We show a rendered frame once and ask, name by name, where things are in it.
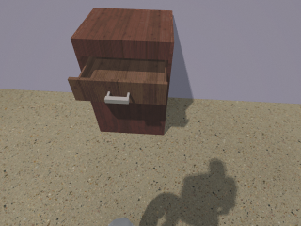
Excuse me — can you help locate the handle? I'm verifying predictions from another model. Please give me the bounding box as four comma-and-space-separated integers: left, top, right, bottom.
104, 91, 130, 105

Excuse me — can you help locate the drawer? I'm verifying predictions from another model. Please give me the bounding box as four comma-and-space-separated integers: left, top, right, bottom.
68, 56, 168, 105

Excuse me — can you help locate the cabinet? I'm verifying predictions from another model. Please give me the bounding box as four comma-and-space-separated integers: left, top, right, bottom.
71, 8, 175, 136

